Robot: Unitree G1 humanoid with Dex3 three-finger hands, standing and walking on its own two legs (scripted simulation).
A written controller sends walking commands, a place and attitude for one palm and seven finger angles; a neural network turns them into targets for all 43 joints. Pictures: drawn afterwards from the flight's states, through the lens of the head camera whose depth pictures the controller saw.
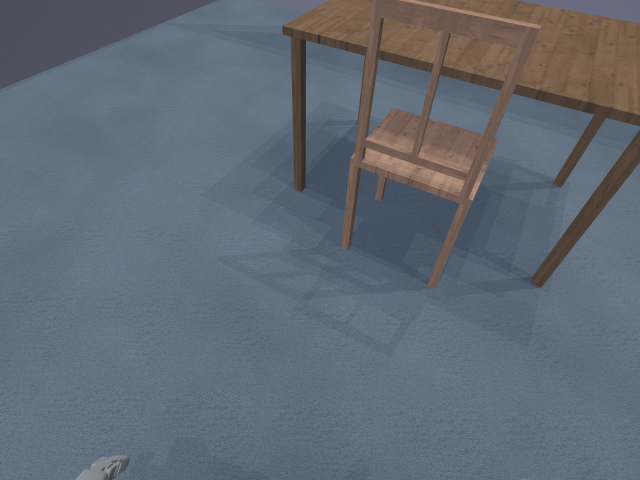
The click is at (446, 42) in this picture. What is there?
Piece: chair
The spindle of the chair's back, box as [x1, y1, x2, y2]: [411, 32, 450, 156]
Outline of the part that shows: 450,33 441,32 411,154 417,156 419,152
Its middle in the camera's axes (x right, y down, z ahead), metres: +0.29 -0.38 +1.05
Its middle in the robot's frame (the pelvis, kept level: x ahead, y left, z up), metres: +1.05 -0.25 -0.04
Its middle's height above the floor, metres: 0.73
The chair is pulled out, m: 0.00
